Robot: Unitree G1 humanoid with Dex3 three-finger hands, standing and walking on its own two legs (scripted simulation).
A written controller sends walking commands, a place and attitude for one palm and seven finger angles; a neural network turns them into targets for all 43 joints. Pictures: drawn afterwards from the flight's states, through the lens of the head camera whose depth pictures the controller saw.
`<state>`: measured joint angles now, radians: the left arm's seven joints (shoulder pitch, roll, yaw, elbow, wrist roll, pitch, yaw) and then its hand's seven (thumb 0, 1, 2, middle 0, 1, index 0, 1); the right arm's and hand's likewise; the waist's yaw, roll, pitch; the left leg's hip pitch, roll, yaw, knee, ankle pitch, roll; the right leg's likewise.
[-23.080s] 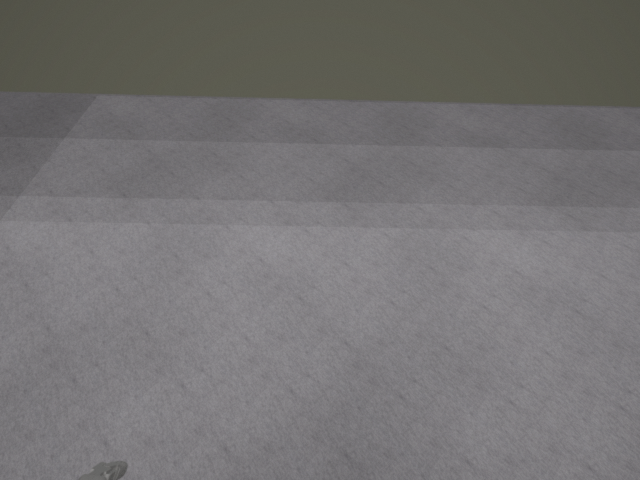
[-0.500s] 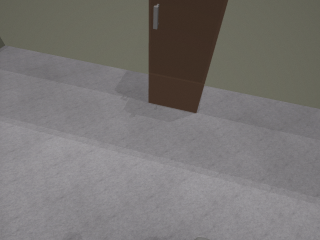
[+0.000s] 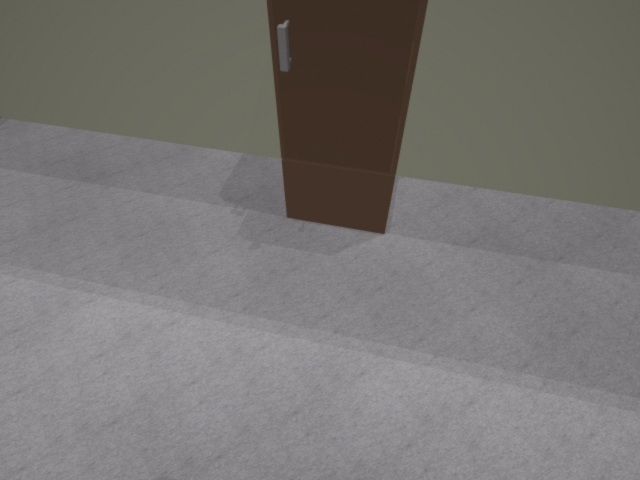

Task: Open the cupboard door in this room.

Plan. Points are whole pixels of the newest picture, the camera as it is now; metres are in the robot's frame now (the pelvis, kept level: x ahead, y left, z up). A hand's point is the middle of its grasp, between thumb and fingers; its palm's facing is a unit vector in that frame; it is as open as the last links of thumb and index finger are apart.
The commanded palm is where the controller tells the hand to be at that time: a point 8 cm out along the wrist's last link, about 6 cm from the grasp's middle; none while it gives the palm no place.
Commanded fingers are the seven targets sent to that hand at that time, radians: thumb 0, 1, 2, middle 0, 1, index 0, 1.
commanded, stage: stand and wait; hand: left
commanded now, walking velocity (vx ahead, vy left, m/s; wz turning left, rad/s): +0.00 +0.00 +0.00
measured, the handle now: (285, 45) +1.22 +0.17 +0.00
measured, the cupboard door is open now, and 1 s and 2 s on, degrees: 0 0 0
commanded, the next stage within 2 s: look at it before walking up in 0.06 s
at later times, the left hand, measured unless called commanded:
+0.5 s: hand out of the picture -0.02 +0.16 -0.18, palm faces +0.03 -0.99 -0.16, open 7.3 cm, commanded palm none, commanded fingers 0.00 0.90 0.90 -0.20 -0.30 -0.20 -0.30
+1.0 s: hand out of the picture +0.01 +0.19 -0.18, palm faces +0.08 -0.98 -0.19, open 7.3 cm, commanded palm none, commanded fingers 0.00 0.90 0.90 -0.20 -0.30 -0.20 -0.30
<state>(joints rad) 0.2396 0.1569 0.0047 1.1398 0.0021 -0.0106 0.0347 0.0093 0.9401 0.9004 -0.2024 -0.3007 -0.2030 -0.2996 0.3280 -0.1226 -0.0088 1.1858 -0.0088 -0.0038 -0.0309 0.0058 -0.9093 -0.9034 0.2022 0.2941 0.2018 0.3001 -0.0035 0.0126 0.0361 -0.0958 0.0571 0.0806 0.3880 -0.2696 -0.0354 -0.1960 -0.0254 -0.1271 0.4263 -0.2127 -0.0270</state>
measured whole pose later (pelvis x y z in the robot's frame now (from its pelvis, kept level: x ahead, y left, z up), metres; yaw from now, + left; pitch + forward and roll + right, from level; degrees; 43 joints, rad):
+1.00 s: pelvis +0.02 +0.02 -0.01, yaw +3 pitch +0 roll +0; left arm 0.31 0.15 0.03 1.09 0.03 -0.01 0.01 0.01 0.91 0.90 -0.20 -0.30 -0.20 -0.30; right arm 0.39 -0.12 -0.03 1.12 -0.02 0.00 -0.02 0.00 -0.91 -0.90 0.20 0.29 0.20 0.30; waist -0.01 0.01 0.00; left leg -0.17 0.03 0.04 0.53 -0.37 0.00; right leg -0.25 -0.07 -0.15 0.57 -0.37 0.00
